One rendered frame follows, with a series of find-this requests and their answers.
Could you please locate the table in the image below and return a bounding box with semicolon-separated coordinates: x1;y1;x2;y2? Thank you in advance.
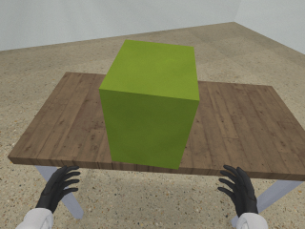
7;72;305;228

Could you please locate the carton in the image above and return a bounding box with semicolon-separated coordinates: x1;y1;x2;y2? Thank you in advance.
98;39;200;170

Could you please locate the robot right forearm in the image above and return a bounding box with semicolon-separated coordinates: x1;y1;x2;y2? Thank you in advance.
236;213;269;229

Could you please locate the robot left hand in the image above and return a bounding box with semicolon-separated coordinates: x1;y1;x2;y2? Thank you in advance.
35;165;81;213

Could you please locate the robot left forearm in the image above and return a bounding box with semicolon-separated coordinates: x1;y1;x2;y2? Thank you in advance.
15;207;53;229

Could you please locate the robot right hand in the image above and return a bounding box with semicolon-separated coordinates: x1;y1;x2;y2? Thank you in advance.
217;165;259;218

